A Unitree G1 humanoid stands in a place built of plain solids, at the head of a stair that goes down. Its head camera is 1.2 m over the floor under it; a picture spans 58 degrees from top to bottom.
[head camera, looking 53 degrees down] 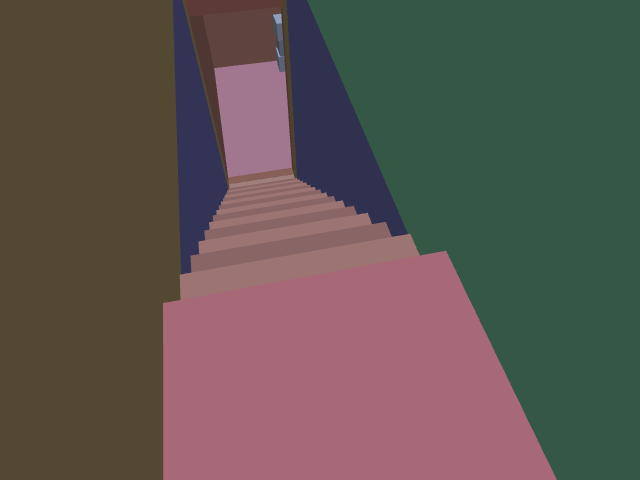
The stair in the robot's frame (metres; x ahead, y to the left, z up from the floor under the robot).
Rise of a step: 0.22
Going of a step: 0.25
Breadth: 0.94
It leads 12 degrees to the left of straight ahead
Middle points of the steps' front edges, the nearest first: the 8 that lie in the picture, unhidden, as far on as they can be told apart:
0.76 0.03 0.00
1.00 0.08 -0.22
1.25 0.14 -0.43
1.49 0.19 -0.65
1.73 0.24 -0.87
1.98 0.30 -1.09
2.22 0.35 -1.31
2.47 0.41 -1.52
